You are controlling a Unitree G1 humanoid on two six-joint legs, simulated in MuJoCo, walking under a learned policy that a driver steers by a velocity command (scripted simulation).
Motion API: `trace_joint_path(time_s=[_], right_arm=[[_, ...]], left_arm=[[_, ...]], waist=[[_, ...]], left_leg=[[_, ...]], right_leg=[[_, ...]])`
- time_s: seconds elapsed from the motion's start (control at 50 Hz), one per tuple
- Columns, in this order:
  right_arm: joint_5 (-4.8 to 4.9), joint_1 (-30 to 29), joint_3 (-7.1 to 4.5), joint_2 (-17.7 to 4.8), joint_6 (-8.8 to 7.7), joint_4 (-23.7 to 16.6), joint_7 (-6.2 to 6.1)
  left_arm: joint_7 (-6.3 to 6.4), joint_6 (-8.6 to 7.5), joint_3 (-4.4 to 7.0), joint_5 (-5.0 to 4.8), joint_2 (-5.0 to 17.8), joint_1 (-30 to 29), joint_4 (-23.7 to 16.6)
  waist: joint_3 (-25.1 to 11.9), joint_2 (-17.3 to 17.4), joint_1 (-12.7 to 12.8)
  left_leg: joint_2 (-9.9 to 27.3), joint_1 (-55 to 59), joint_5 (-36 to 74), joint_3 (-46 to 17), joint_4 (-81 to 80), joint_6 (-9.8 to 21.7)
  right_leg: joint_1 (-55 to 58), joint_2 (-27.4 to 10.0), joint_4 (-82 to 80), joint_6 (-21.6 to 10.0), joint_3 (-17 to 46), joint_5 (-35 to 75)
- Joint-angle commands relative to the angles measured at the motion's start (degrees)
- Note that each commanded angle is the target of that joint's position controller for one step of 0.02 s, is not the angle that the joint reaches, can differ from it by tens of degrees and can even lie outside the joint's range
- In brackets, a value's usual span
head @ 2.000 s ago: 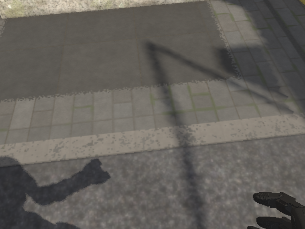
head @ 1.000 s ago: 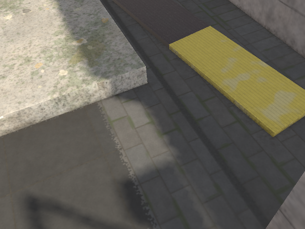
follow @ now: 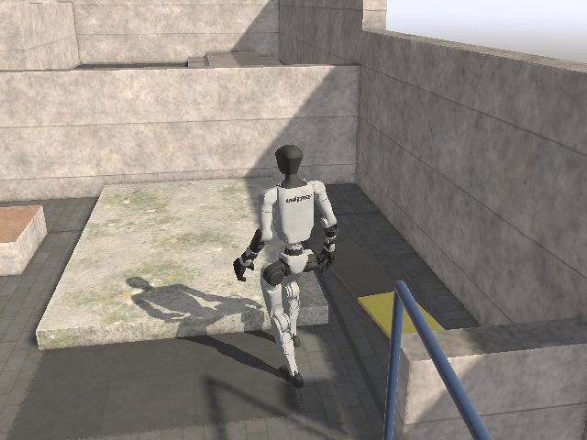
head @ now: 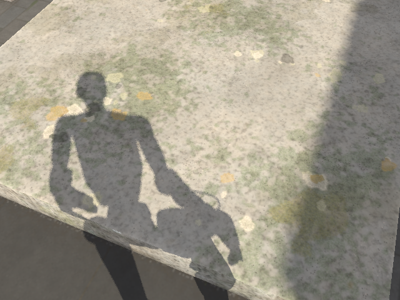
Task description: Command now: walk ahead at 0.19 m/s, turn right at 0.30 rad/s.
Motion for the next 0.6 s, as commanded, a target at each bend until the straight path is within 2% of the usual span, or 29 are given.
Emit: trace_joint_path(time_s=[0.02,0.04,0.06,0.08,0.1,0.12,0.14,0.16,0.18,0.22,0.26,0.3,0.34,0.36,0.38,0.42,0.44,0.52,0.56,0.6], right_arm=[[-0.19,-3.17,-2.01,-7.33,-0.74,-2.97,-1.42],[0.26,-4.54,-2.33,-8.12,-0.35,-3.48,-1.92],[0.62,-4.55,-2.9,-9.3,-0.19,-4.43,-2.32],[-0.4,1.74,-2.11,-3.73,0.48,-6.0,-2.3],[-1.73,8.47,-0.88,-1.66,1.47,-5.97,-2.01],[-2.18,6.76,-0.84,-3.74,2.34,-5.28,-2.0],[-2.32,1.29,-1.1,-5.09,2.99,-6.38,-1.91],[-2.3,-3.05,-1.25,-5.38,3.61,-7.68,-1.81],[-2.13,-4.27,-1.14,-5.28,4.55,-8.71,-1.75],[-1.85,-4.15,-0.58,-3.41,6.15,-9.03,-1.99],[-1.48,-4.86,-0.36,-2.73,6.69,-9.33,-2.21],[-1.06,-6.28,-0.5,-3.21,6.99,-9.32,-2.29],[-0.76,-7.96,-0.73,-3.81,7.02,-9.53,-2.6],[2.99,-12.81,-1.66,-2.99,5.5,-10.86,-3.96],[3.23,-13.54,-1.73,-4.06,4.67,-10.52,-4.64],[2.51,-13.28,-2.39,-4.35,3.42,-9.65,-5.02],[2.27,-13.38,-2.61,-4.23,2.98,-9.29,-4.9],[2.85,-12.76,-3.25,-4.12,2.0,-8.31,-3.98],[3.08,-11.92,-3.7,-4.94,1.51,-7.84,-3.37],[3.26,-9.92,-4.71,-7.2,0.99,-6.77,-2.83]], left_arm=[[-0.13,-0.66,2.96,1.09,7.36,11.27,1.09],[-0.3,-0.87,3.84,1.51,8.51,17.28,3.07],[-0.22,-1.07,5.16,1.09,11.52,22.04,4.14],[-0.01,-0.66,5.67,0.77,14.63,20.63,4.22],[-0.08,-0.21,6.06,-0.38,15.3,18.03,2.56],[0.06,0.75,6.31,-0.65,13.12,12.7,0.05],[0.18,1.94,5.57,-0.4,9.97,9.27,-0.85],[0.18,2.84,5.23,-0.37,8.53,8.81,-0.59],[0.42,3.43,5.34,-0.53,8.35,9.01,-0.43],[0.5,4.14,5.86,-0.3,9.48,9.98,0.23],[0.76,4.36,6.55,-0.29,10.87,9.69,0.11],[0.89,4.97,7.02,-0.5,11.5,9.32,-0.25],[1.03,5.48,7.63,-0.29,12.31,9.24,-0.46],[3.59,5.06,7.19,-2.7,10.93,4.0,-4.79],[4.57,5.13,7.13,-2.52,11.15,3.61,-5.14],[5.11,5.66,7.67,-1.92,12.0,4.39,-5.97],[5.04,5.92,7.86,-1.84,12.07,4.5,-6.36],[4.2,6.52,8.02,-1.78,11.43,2.34,-8.84],[3.61,6.6,8.16,-1.74,11.6,1.05,-10.0],[2.81,6.13,8.4,-2.28,11.85,-0.11,-11.09]], waist=[[-8.74,4.88,4.83],[-8.96,3.94,7.79],[-9.24,-0.48,10.1],[-9.21,-14.84,3.69],[-19.47,-13.83,0.35],[-18.65,-5.99,0.56],[-13.68,0.61,0.76],[-11.02,3.8,0.96],[-10.24,2.57,1.01],[-10.49,0.66,1.14],[-10.83,-0.44,1.54],[-10.38,-2.55,2.49],[-9.45,-4.21,3.91],[-9.76,-6.86,3.96],[-9.58,-7.11,4.36],[-9.62,-6.66,4.75],[-9.13,-6.6,4.99],[-7.68,-7.93,4.78],[-7.85,-8.23,4.4],[-8.43,-8.12,3.56]], left_leg=[[15.35,-5.79,54.36,1.55,9.84,-0.16],[14.23,-6.94,51.85,2.63,19.19,-1.45],[8.87,-10.58,34.66,5.53,36.3,-3.92],[-1.65,-24.88,-17.25,6.81,57.64,-7.04],[0.1,-29.44,-17.61,-3.61,64.46,-7.49],[3.14,-29.93,-12.49,-5.67,66.54,-7.88],[5.31,-31.05,-8.75,-5.34,63.6,-8.03],[6.74,-31.1,-7.15,-5.17,59.55,-8.23],[7.25,-29.75,-5.88,-4.94,55.54,-8.52],[6.48,-27.6,-4.25,-4.34,51.6,-9.41],[6.46,-28.33,-3.19,-4.88,46.36,-9.89],[6.37,-29.29,-2.39,-5.29,40.98,-10.35],[6.33,-30.43,-1.95,-5.67,36.79,-10.78],[5.33,-32.13,-0.44,-10.39,34.26,-11.93],[5.6,-32.97,0.04,-11.18,32.53,-12.36],[5.23,-31.89,0.47,-11.41,28.97,-12.68],[4.81,-30.35,0.41,-11.06,27.35,-12.7],[3.27,-22.76,-0.03,-10.37,19.72,-12.16],[3.27,-18.41,0.03,-10.7,14.54,-11.82],[4.49,-14.14,1.4,-11.42,7.28,-11.11]], right_leg=[[20.9,5.62,-0.26,-2.11,-3.99,-3.15],[25.57,6.84,-5.32,-3.1,-3.77,-3.29],[29.97,2.8,-10.05,-6.28,2.56,18.88],[36.12,-10.61,-8.08,-14.34,21.83,62.8],[39.87,-16.15,-13.29,-20.19,35.96,57.96],[35.4,-15.15,-16.0,-20.25,35.9,37.27],[28.67,-11.49,-17.93,-17.68,32.07,20.12],[24.64,-8.24,-19.77,-14.98,28.96,9.54],[22.35,-5.98,-21.03,-13.06,27.45,4.35],[20.45,-3.15,-21.57,-10.07,25.58,0.69],[21.55,-1.55,-21.7,-6.71,26.41,-3.6],[23.14,-0.21,-23.05,-4.2,28.1,-11.95],[24.67,0.38,-24.72,-2.73,30.74,-20.6],[26.4,-0.21,-25.82,-2.82,35.38,-29.54],[28.04,-0.81,-25.96,-2.89,36.43,-31.84],[29.17,-0.02,-25.23,-2.87,36.54,-31.84],[28.29,0.72,-25.08,-3.19,36.39,-31.49],[25.26,2.81,-25.24,-4.32,37.69,-29.18],[24.83,3.02,-24.64,-4.58,39.71,-26.35],[25.12,3.65,-23.2,-4.16,42.1,-25.98]])
Next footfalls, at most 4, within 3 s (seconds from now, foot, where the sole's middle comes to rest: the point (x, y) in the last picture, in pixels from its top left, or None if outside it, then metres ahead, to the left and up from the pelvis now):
0.06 right None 0.22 -0.10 -0.77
0.64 left None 0.25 0.06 -0.77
1.02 right None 0.07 -0.11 -0.77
1.46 left None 0.21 0.12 -0.77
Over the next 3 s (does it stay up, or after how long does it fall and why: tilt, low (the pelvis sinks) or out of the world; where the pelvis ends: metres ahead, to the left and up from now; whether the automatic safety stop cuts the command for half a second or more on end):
stays up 0.31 -0.10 0.00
